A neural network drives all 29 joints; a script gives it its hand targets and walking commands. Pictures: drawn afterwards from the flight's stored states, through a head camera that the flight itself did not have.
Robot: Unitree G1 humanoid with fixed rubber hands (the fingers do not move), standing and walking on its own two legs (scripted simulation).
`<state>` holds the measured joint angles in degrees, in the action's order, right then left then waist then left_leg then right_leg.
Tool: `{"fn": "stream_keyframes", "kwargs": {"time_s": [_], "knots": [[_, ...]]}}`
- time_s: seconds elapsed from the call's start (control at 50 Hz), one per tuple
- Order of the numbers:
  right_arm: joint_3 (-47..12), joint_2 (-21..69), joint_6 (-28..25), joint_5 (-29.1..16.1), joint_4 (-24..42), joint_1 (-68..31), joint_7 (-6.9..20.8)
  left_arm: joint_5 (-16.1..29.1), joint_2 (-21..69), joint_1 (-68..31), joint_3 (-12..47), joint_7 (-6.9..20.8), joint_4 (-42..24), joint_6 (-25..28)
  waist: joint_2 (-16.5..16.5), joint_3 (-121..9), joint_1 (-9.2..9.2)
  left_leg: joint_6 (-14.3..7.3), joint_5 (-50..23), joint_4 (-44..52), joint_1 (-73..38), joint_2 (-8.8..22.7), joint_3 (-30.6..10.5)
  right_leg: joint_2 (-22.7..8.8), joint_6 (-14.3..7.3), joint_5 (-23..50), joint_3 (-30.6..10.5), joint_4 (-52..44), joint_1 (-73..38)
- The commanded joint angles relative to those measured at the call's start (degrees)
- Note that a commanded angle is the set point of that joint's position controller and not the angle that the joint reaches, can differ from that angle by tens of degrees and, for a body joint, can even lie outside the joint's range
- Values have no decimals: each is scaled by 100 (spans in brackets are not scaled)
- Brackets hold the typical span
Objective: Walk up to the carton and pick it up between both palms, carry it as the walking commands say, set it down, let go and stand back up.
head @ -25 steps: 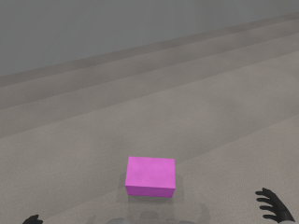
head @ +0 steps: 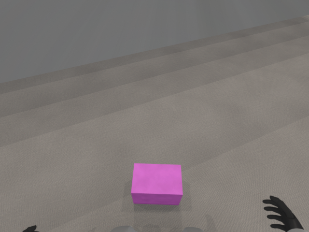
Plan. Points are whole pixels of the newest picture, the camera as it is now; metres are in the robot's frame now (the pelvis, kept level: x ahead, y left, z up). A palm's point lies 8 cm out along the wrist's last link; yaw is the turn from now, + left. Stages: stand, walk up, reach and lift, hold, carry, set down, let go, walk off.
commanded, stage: walk up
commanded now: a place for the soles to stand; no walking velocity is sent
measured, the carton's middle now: (156, 184) +0.46 -0.01 -0.65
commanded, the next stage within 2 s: reach and lift in 0.74 s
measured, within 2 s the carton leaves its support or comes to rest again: neither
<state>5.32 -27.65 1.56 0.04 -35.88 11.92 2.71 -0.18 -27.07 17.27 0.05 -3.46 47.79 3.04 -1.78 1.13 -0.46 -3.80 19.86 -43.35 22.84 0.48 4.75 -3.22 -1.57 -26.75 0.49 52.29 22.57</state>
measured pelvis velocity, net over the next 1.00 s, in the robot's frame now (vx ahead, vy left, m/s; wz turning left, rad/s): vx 0.00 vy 0.01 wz -0.05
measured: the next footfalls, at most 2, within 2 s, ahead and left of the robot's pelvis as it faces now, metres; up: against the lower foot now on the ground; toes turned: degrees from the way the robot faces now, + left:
none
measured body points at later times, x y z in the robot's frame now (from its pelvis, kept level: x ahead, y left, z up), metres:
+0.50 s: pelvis -0.01 +0.02 +0.00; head +0.01 +0.01 +0.45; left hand +0.09 +0.35 -0.08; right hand +0.12 -0.33 -0.07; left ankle +0.03 +0.14 -0.71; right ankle +0.01 -0.14 -0.71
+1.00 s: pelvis +0.00 +0.01 +0.00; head +0.07 +0.00 +0.45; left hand +0.18 +0.33 -0.06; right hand +0.15 -0.31 -0.09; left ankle +0.03 +0.14 -0.71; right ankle +0.01 -0.14 -0.71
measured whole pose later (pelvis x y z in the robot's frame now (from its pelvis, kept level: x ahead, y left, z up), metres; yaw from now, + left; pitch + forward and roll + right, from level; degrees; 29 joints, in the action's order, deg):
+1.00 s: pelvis +0.00 +0.01 +0.00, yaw -3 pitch +0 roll +0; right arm 7.1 -23.3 2.8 0.0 -35.5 8.5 3.3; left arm -3.2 -24.1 10.3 -6.3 2.3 31.6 -2.5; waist -1.7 8.5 0.3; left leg 0.8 20.8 -42.2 21.7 1.1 -0.4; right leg -3.3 3.0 -20.8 0.2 41.2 20.6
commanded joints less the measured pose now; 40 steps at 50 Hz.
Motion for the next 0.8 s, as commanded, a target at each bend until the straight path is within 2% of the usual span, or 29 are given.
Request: {"fn": "stream_keyframes", "kwargs": {"time_s": [0.0, 0.02, 0.04, 0.06, 0.08, 0.1, 0.12, 0.14, 0.16, 0.18, 0.2, 0.22, 0.24, 0.26, 0.28, 0.3, 0.32, 0.34, 0.38, 0.42, 0.46, 0.48, 0.5, 0.54, 0.6, 0.66, 0.72, 0.74, 0.78], "knots": [[352, -973, 12, 331, 184, -194, -64, -60, -959, 614, -521, -5, -153, 118, -681, 155, 16, -782, -81, 1708, -318, 1139, -1470, 256, -97, -178, 497, -1214, 40], [316, -993, 40, 296, 164, -197, -40, -90, -938, 829, -550, -11, -67, 175, -598, -150, 138, -618, -33, 1379, -217, 1095, -1265, 338, -118, 292, 542, -1949, -519], [259, -721, 71, 232, 159, -22, -14, -174, -1149, 864, -595, -40, -68, 227, -109, -233, 206, -319, 77, 782, 189, 965, -1141, 33, -256, 207, -225, -2303, -1014], [178, -472, 49, 216, 234, -29, 2, -251, -1555, 999, -730, -76, -97, 279, 1049, -238, 289, 63, 169, -394, 1063, 491, -688, -1057, -741, 29, -2140, -2949, -1248], [150, -498, 74, 250, 280, -171, -59, -217, -1863, 635, -762, -72, -203, 264, 1252, 276, 259, 266, 1230, -1025, 1493, 231, -679, -1912, -1356, 429, -3118, -3348, -714], [233, -793, 67, 294, 240, -386, -68, -206, -1950, 383, -733, -106, -278, 251, 767, 319, 229, 231, 1355, -1435, 1267, 330, -962, -2041, -1610, 895, -3077, -3097, -362], [229, -793, 35, 242, 152, -311, -31, -202, -1744, 112, -684, -107, -333, 257, 664, 329, 103, 169, 1203, -1405, 842, 343, -956, -1772, -1484, 1227, -2475, -2831, -46], [251, -750, 27, 240, 86, -66, -9, -201, -1640, -50, -643, -104, -331, 257, 863, 199, 64, 131, 1063, -1177, 507, 323, -817, -1550, -1323, 1487, -1911, -2629, 81], [268, -697, -9, 233, -2, 151, 2, -211, -1547, -259, -598, -90, -383, 233, 940, 161, -139, 99, 793, -547, 169, 215, -685, -1186, -1083, 1792, -1608, -2286, 141], [268, -611, -82, 198, -195, 480, -23, -168, -1362, -509, -565, -10, -455, 205, 1111, -29, -317, 38, 437, 302, -468, 87, -388, -820, -775, 1920, -995, -1957, 255], [327, -733, -157, 213, -400, 734, -83, -178, -1179, -516, -516, 58, -468, 149, 751, -197, -405, 71, 47, 993, -1051, 11, -395, -574, -507, 1683, -661, -1530, 390], [368, -976, -221, 277, -420, 703, -145, -133, -833, -411, -409, 80, -523, 115, -69, -309, -289, -137, 40, 1611, -1162, 707, -1628, -207, -236, 1144, -212, -621, 660], [351, -1214, -260, 319, -231, 261, -176, -60, -631, -295, -323, 81, -519, 66, -983, 67, -31, -508, 417, 2217, -747, 1360, -2916, 175, 29, -32, 201, -209, 1010], [301, -1268, -285, 227, -101, -78, -189, -93, -891, -291, -411, 97, -445, 2, -437, 301, 60, -706, 901, 2338, -294, 1563, -3097, 77, 60, -575, 12, -195, 788], [277, -1291, -283, 206, -97, -223, -194, -98, -1011, -176, -459, 125, -359, -9, -436, 239, 96, -800, 1081, 2272, 5, 1499, -2970, 56, 19, -625, -120, -281, 419], [233, -1169, -273, 190, -95, -437, -187, -111, -972, -3, -514, 152, -231, 24, -388, 401, 233, -713, 758, 2121, 598, 1356, -2621, 136, -48, -292, 25, -639, -172], [181, -989, -254, 182, -98, -532, -175, -121, -859, 89, -480, 187, -213, 86, -440, 372, 303, -429, 596, 1935, 944, 1116, -2076, 107, -98, 223, 77, -1210, -815], [135, -851, -242, 121, -77, -521, -175, -139, -943, 184, -490, 186, -211, 139, -159, 299, 334, -170, 424, 1618, 760, 825, -1655, -9, -169, 740, -119, -1725, -824], [160, -764, -230, 66, -133, -220, -158, -197, -1234, -175, -530, 160, -312, 187, 343, 38, 70, 131, -6, 782, 228, 359, -1092, -493, -456, 1008, -1077, -2264, -524], [160, -637, -213, 118, -248, -22, -168, -185, -1288, -402, -505, 162, -314, 164, 383, -208, -105, 105, 246, 604, -363, 252, -888, -811, -629, 617, -1360, -2305, -60], [166, -802, -248, 172, -309, -16, -185, -138, -1078, -624, -388, 184, -377, 130, 30, -87, -105, -69, 153, 1312, -516, 571, -1392, -288, -302, 757, -588, -1721, 206], [154, -824, -266, 140, -301, -181, -168, -99, -952, -486, -402, 198, -323, 102, -186, -175, 57, -163, 166, 1488, -365, 698, -1613, -27, -158, 670, -218, -1565, -104], [138, -879, -269, 126, -299, -239, -168, -115, -926, -369, -378, 195, -331, 95, -287, -133, 135, -242, 7, 1539, -282, 780, -1702, 8, -91, 726, -44, -1468, -200], [95, -844, -261, 93, -258, -352, -184, -120, -874, -172, -391, 214, -255, 115, -237, -167, 207, -191, -182, 1484, -101, 731, -1551, 4, -162, 880, -171, -1681, -481], [115, -803, -267, 104, -314, -110, -203, -133, -1062, -361, -431, 194, -309, 135, 255, -427, 82, -46, -824, 967, -398, 522, -1107, -307, -298, 1593, -550, -1784, -490], [99, -752, -249, 88, -293, -144, -211, -115, -1096, -368, -409, 151, -333, 129, 168, -547, 47, -92, -1328, 791, -677, 515, -1060, -339, -310, 1949, -569, -1672, -397], [106, -781, -239, 77, -285, -160, -199, -104, -1108, -288, -435, 151, -318, 134, 214, -591, 25, -80, -1318, 675, -712, 486, -1044, -377, -339, 1943, -564, -1681, -408], [295, -52, -162, -27, 1041, -854, -9, -331, -469, -1526, -1597, 312, -2329, -111, -132, 539, 727, 352, 293, 1147, 156, -408, -307, 469, 372, -162, 580, -1626, 887], [290, -187, 12, 82, 739, -576, 108, -528, -546, -1524, -1601, 419, -2300, -395, 99, 780, 513, 466, 678, 1152, -511, -246, -280, 453, 311, -712, 533, -2173, 757]]}}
